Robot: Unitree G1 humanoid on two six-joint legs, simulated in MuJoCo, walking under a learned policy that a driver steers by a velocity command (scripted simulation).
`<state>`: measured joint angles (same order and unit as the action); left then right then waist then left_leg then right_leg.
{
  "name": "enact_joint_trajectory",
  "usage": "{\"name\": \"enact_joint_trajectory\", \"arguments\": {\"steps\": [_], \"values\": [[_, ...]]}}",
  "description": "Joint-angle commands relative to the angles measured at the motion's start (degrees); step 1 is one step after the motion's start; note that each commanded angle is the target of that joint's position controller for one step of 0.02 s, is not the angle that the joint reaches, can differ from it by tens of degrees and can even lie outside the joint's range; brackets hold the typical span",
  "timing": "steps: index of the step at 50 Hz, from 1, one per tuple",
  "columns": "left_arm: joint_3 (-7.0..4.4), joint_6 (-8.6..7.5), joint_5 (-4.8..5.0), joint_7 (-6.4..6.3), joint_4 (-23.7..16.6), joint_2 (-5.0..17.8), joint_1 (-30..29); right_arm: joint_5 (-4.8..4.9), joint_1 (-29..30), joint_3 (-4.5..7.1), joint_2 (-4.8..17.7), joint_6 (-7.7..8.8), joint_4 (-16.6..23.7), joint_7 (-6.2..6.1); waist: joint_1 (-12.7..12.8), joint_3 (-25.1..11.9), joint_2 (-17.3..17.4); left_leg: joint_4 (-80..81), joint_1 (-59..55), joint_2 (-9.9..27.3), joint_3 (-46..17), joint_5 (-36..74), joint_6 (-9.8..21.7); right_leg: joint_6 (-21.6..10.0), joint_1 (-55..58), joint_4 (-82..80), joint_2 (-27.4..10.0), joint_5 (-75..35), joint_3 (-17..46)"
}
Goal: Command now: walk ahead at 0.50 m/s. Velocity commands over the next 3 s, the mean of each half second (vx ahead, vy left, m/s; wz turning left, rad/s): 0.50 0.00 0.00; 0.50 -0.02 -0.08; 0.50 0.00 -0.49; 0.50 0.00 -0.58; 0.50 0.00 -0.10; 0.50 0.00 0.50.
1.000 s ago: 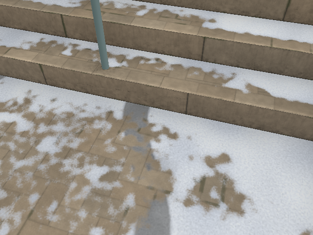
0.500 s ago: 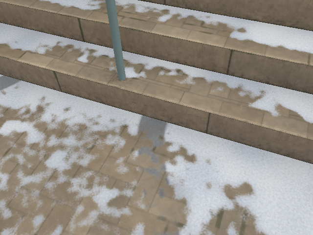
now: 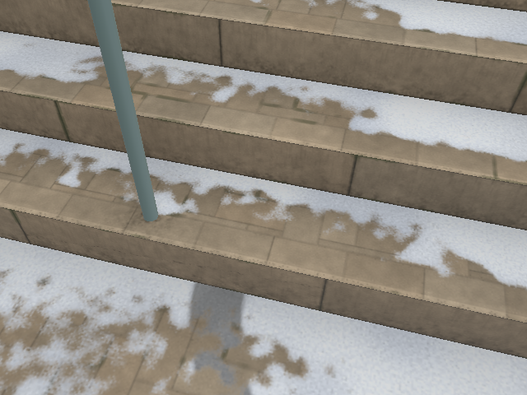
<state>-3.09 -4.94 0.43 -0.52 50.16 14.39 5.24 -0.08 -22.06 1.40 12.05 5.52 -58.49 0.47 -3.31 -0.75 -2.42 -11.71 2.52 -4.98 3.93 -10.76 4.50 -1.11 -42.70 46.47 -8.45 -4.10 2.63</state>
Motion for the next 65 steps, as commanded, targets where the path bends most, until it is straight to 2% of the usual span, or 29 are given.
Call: {"name": "enact_joint_trajectory", "arguments": {"steps": [1,6,8,10,11,12,13,14,16,17,23,27,31,35,37,38,39,40,41,43,44,45,47,49,52,57,61,63,65], "values": [[0.16,-0.73,0.25,0.69,-4.1,2.0,-6.2,0.59,-1.0,1.45,9.1,0.61,2.4,-0.95,0.1,5.1,4.8,6.6,3.2,14.8,-7.6,10.6,6.3,0.6,2.6,-9.1,2.2,-5.3,-2.3],[0.77,-1.76,0.8,2.66,-7.0,2.7,-12.7,0.8,-4.5,2.14,10.0,-1.1,0.7,-1.25,-1.0,7.1,5.1,1.6,-8.7,19.1,-8.5,14.4,6.2,-0.9,0.1,-15.8,3.6,2.8,-2.4],[0.11,-2.13,1.12,3.42,-6.8,4.6,-9.2,0.68,-2.4,2.68,11.2,-1.54,1.3,-1.62,1.9,4.7,6.5,-3.1,-10.1,19.9,-7.9,26.1,4.9,-2.9,6.7,-17.4,5.3,6.8,-3.5],[-2.01,-2.34,0.8,2.85,-2.3,8.9,5.3,0.22,0.2,2.5,11.0,-2.11,2.4,-1.31,9.2,-4.5,7.6,-19.5,-6.4,15.6,-4.7,42.1,2.8,-5.9,27.3,-18.1,9.1,7.4,-6.0],[-3.13,-2.29,0.07,2.15,0.1,13.3,16.7,-0.66,-0.2,1.58,9.2,-1.91,4.1,-1.17,12.6,-13.7,2.2,-37.5,6.8,12.4,-2.6,28.2,1.1,-9.7,47.2,-15.7,-0.6,4.4,4.9],[-3.99,-2.01,-0.72,2.31,1.4,17.7,20.8,-0.33,-8.3,-0.99,0.2,-0.29,4.2,-0.01,8.2,-22.6,-15.2,-58.3,30.8,1.0,-3.2,-13.7,-3.0,-20.1,68.3,-22.4,-14.6,15.1,34.1],[-2.31,-2.09,-0.49,2.16,1.2,11.5,20.0,1.42,-4.6,0.4,6.5,1.54,3.5,0.21,10.3,-22.7,-10.3,-65.2,37.8,2.7,-11.7,-20.9,-1.8,-18.6,68.6,-28.1,-13.6,20.8,40.0],[-1.56,-2.29,-0.13,1.8,0.4,9.2,14.5,2.89,2.1,1.41,10.3,2.51,5.7,0.31,9.6,-12.7,-7.7,-65.5,41.7,5.9,-10.9,-16.0,-0.8,-15.1,60.5,-29.1,-11.5,16.9,30.1],[-0.39,-2.5,-0.59,1.95,-0.9,6.2,6.7,1.7,7.5,1.74,9.7,2.22,6.6,-0.55,6.0,-4.1,1.5,-60.0,36.7,10.9,-8.4,-7.3,-1.3,-12.8,43.0,-32.1,-7.8,2.1,17.0],[0.17,-2.71,-1.04,2.14,-0.5,4.8,5.9,1.21,6.3,1.92,8.6,1.36,6.6,-0.72,3.7,-3.5,0.4,-57.5,32.8,12.4,-8.8,-5.4,-1.4,-12.0,38.6,-33.7,-6.1,-0.8,13.1],[-0.72,-2.41,-0.19,1.08,2.3,8.9,8.9,-0.05,11.6,1.59,6.1,-0.78,10.0,-0.98,2.6,0.9,0.5,-43.4,34.9,13.8,-6.6,3.4,-4.6,-12.9,32.8,-39.9,-4.3,-7.0,4.5],[-0.65,-1.87,0.25,0.39,3.7,9.5,11.9,0.53,20.1,1.32,5.4,-0.51,12.3,-0.78,5.4,2.3,-0.2,-27.4,32.0,11.2,-4.3,14.9,-4.7,-10.3,34.5,-41.5,-1.2,-2.3,-0.2],[-0.88,-0.53,0.41,0.21,5.7,9.9,14.9,1.01,26.1,1.22,6.3,-0.56,14.3,0.14,6.9,3.3,-1.7,-20.7,33.6,10.0,-4.5,14.2,-3.6,-9.9,42.6,-38.9,-4.1,-2.3,0.6],[-1.74,0.59,0.44,-0.62,4.7,11.6,11.5,0.78,24.8,1.98,9.3,0.53,15.1,0.53,3.6,-0.2,-3.2,-16.7,26.9,7.6,-3.7,6.6,-0.3,-7.3,47.1,-30.0,-5.5,-15.4,0.6],[-0.78,1.0,0.11,-0.73,3.8,9.2,10.8,0.18,8.5,3.97,12.3,0.86,9.4,0.06,-2.9,-9.2,-2.3,-14.7,4.6,5.7,-1.9,9.7,2.6,-4.7,40.3,-12.5,-0.4,-22.1,-2.9],[0.7,0.53,-1.63,-0.78,2.3,5.9,12.2,-0.29,-0.1,5.33,18.1,0.84,8.0,-0.34,-4.6,-15.9,8.1,-14.6,-11.4,18.7,-17.2,17.5,6.6,-2.5,26.9,5.5,3.8,0.1,-5.4],[2.19,-0.58,-1.31,0.13,2.8,0.7,18.3,-0.36,-1.8,5.66,19.6,0.19,6.5,-0.1,-0.6,-20.0,22.0,-9.6,-25.7,28.0,-38.5,14.5,14.5,-0.3,5.6,21.1,12.3,37.0,-2.5],[0.85,-1.71,0.33,0.74,4.0,6.9,15.7,0.1,0.3,4.35,13.8,0.39,7.5,0.23,-2.4,-16.9,13.1,-7.3,-21.2,25.3,-37.5,4.3,12.4,-1.5,1.1,27.5,8.6,36.8,4.5],[0.36,-2.25,1.63,1.0,2.8,8.7,11.4,0.36,5.6,3.75,11.7,0.58,9.0,0.14,-1.3,-10.1,9.8,-5.4,-13.2,24.2,-29.4,2.8,10.1,-2.5,-1.3,28.0,6.0,30.8,3.8],[0.23,-1.01,0.29,0.07,1.3,7.1,6.2,0.02,11.8,2.82,8.9,1.07,9.6,0.11,1.7,-5.0,4.6,-1.3,-0.1,21.4,-21.0,10.7,8.8,-1.2,3.0,25.7,2.0,23.0,2.2],[0.21,-0.21,0.33,-0.16,1.2,6.1,7.5,-0.48,12.2,2.46,8.2,1.34,8.9,-0.07,3.4,-4.5,5.5,0.0,3.2,20.6,-17.8,14.3,8.3,-1.1,5.5,26.3,1.2,21.1,3.2],[-0.47,1.29,0.98,-0.66,2.8,6.6,11.0,-1.11,12.7,2.58,9.4,2.19,9.5,0.37,3.9,-4.4,0.7,-2.4,4.7,22.4,-18.1,26.6,7.1,-0.4,6.3,28.6,2.9,19.4,5.8],[-0.56,2.8,1.24,-0.77,1.9,4.5,12.7,-1.16,11.3,2.7,10.3,2.12,8.7,0.09,5.1,-4.7,4.3,-4.1,5.2,22.3,-11.6,36.3,5.8,0.5,2.5,32.9,4.4,18.0,6.9],[0.43,4.08,0.84,-0.38,1.2,0.6,11.7,-0.45,5.4,1.9,7.3,0.72,4.3,-0.88,4.6,-3.2,14.6,1.3,5.4,21.0,-7.1,15.2,8.8,1.4,-5.7,48.3,4.5,22.2,2.3],[0.69,5.27,1.3,-0.66,-1.5,-0.2,4.7,-0.24,-0.5,0.02,2.7,-1.15,1.2,-1.14,1.7,5.3,9.7,2.1,4.6,22.0,-9.1,-6.7,7.8,1.6,-24.6,69.7,5.4,26.1,1.2],[3.99,3.54,1.22,-0.46,-10.4,-6.0,-4.3,-1.82,-8.4,-1.06,3.1,-2.95,-1.2,-2.08,0.2,6.5,4.0,-3.5,-8.8,26.5,-8.4,-0.9,4.1,0.0,-51.2,85.4,5.5,27.6,3.9],[6.22,2.07,0.59,0.39,-20.2,-4.9,-13.3,-2.33,-3.0,-1.99,4.2,-2.96,1.1,-3.69,2.9,6.8,5.6,4.6,13.1,19.2,2.8,0.7,1.2,1.1,-32.0,58.5,3.2,16.4,-4.8],[7.35,1.82,-0.46,0.88,-22.5,-5.4,-15.4,-0.11,-4.5,-0.22,9.2,-3.43,0.7,-4.97,3.1,3.4,5.8,13.7,16.8,19.2,6.7,15.7,3.5,-0.6,-11.0,39.0,2.7,21.0,-11.4],[5.8,1.62,-0.81,1.15,-19.3,-4.8,-5.8,0.7,-3.6,0.83,13.9,-2.97,1.4,-4.16,7.7,-4.8,12.1,1.9,4.1,21.4,10.5,76.6,5.0,-4.6,2.8,35.9,10.2,29.0,-18.9]]}}
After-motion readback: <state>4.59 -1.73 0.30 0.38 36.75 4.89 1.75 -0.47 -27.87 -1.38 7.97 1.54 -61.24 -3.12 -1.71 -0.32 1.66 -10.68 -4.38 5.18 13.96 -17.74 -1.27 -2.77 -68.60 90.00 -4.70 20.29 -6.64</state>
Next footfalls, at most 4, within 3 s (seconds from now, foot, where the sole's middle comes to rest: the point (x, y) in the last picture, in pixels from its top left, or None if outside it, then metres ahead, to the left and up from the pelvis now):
0.22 right None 0.32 -0.15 -0.78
0.74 left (223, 370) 0.59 0.09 -0.78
1.34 right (320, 245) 0.85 -0.18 -0.62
1.90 left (306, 110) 1.23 -0.17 -0.45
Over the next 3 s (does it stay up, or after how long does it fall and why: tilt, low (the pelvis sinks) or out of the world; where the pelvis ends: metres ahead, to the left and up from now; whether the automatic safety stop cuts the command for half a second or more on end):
stays up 1.48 -0.61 0.50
